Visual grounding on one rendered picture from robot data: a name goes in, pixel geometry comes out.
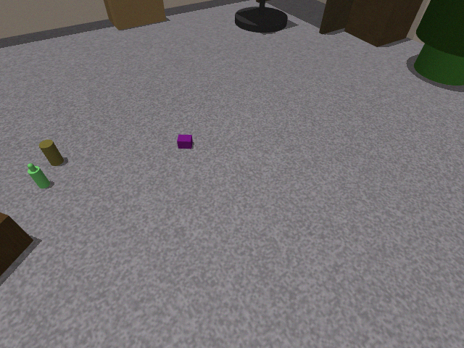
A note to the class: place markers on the potted plant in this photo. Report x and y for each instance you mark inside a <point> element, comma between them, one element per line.
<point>442,30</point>

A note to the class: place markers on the office chair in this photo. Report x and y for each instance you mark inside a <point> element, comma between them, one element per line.
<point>261,19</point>

